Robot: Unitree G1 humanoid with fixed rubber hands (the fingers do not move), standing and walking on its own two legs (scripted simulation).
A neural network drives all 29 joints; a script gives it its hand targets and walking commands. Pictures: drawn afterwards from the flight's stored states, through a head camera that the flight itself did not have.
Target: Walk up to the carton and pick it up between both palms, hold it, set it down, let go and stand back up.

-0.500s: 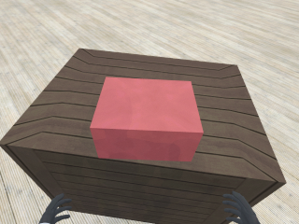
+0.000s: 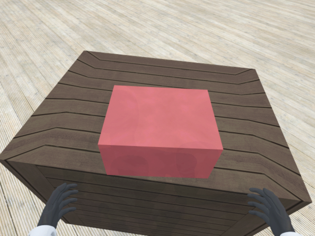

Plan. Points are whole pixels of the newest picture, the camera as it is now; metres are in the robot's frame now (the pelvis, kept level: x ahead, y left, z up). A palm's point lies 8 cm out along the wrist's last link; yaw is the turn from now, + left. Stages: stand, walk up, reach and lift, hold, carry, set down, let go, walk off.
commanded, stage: reach and lift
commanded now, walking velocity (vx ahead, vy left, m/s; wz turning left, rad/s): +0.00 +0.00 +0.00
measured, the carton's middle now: (159, 130) +0.43 +0.01 +0.01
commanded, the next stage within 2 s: none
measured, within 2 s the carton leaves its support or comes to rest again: neither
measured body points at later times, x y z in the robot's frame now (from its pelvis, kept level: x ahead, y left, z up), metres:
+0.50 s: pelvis -0.01 +0.00 +0.00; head -0.02 +0.00 +0.45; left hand +0.24 +0.24 +0.05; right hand +0.23 -0.28 +0.05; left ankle -0.03 +0.10 -0.75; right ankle -0.01 -0.12 -0.75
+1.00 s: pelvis +0.00 -0.01 +0.00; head +0.01 +0.00 +0.45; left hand +0.33 +0.25 +0.09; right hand +0.31 -0.29 +0.09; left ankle -0.03 +0.10 -0.75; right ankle -0.01 -0.12 -0.75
